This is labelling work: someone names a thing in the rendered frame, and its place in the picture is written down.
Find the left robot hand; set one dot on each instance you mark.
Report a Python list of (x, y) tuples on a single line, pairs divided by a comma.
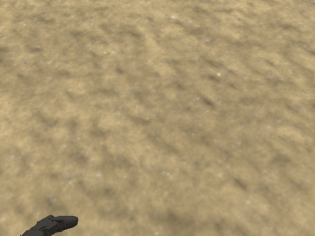
[(52, 224)]

